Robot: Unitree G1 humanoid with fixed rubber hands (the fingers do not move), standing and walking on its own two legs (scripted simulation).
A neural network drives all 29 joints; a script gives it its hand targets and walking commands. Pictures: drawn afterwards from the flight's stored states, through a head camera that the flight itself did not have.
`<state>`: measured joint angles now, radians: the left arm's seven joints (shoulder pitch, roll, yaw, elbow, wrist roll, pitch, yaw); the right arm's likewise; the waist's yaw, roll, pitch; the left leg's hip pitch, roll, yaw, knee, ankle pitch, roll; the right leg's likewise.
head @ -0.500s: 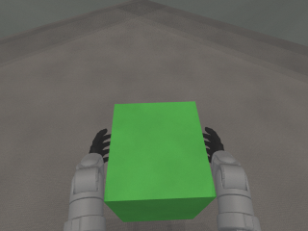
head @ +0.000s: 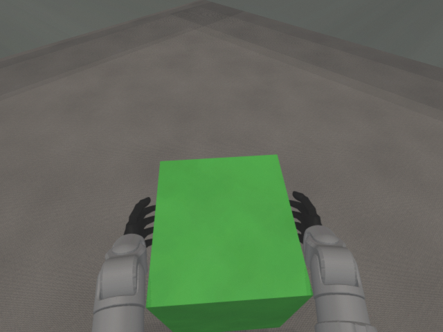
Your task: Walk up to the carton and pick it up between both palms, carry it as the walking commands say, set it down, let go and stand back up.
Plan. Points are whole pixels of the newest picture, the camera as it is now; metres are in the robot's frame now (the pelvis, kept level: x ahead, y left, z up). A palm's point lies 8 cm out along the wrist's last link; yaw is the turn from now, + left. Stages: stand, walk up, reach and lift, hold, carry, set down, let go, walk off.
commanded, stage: reach and lift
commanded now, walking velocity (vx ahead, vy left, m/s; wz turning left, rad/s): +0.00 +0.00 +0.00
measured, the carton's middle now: (224, 250) +0.28 +0.00 -0.03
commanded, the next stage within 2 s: hold in 0.50 s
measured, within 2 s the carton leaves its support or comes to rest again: neither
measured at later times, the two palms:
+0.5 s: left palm (136, 244) +0.27 +0.16 +0.03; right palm (311, 236) +0.27 -0.16 +0.03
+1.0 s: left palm (135, 246) +0.26 +0.16 +0.03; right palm (311, 238) +0.27 -0.15 +0.03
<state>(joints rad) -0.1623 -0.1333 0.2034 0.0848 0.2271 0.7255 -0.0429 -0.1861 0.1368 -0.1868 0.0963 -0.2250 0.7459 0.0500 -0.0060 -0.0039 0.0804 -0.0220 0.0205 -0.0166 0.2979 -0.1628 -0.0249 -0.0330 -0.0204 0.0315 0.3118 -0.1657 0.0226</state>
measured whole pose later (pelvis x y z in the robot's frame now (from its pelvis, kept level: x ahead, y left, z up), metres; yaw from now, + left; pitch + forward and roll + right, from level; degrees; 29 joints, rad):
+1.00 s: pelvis +0.00 +0.00 +0.00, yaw +0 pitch -6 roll +0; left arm -0.13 -0.13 0.18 0.03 0.21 0.74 -0.03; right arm -0.14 0.13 -0.16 0.05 -0.20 0.75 0.03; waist -0.01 0.00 0.09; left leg -0.04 0.02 -0.03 0.31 -0.16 -0.03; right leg -0.05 -0.02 0.03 0.31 -0.16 0.02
